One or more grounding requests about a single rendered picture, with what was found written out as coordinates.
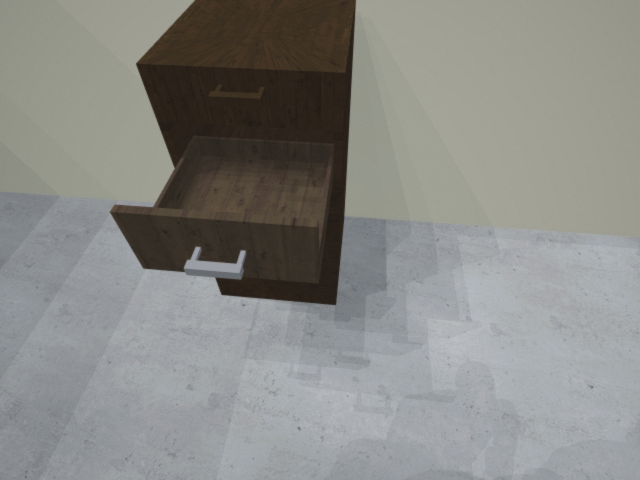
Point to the cabinet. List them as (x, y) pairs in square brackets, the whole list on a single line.
[(299, 55)]

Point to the drawer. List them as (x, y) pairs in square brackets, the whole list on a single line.
[(270, 198)]

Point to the handle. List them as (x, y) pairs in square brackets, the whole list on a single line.
[(214, 269), (236, 99)]

